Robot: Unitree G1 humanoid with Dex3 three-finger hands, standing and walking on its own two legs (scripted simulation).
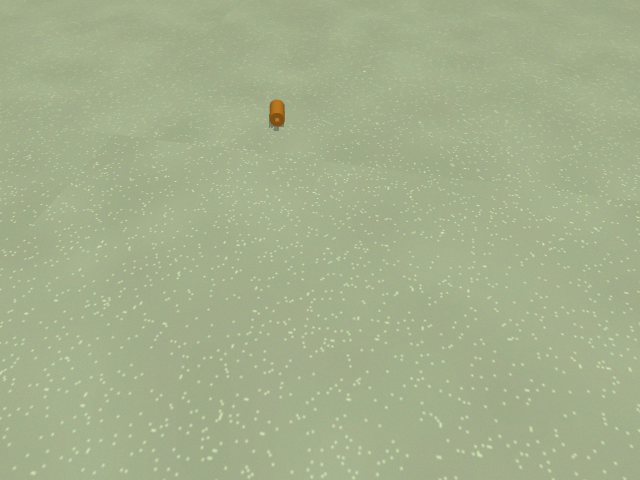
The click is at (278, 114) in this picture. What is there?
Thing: lying bottle
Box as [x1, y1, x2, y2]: [270, 99, 284, 126]
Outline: 276,99 270,103 270,122 273,125 277,126 282,124 284,121 284,106 280,100
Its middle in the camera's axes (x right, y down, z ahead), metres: -0.24 -0.72 +2.19
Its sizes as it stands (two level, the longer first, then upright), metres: 0.178 0.085 0.085
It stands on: the floor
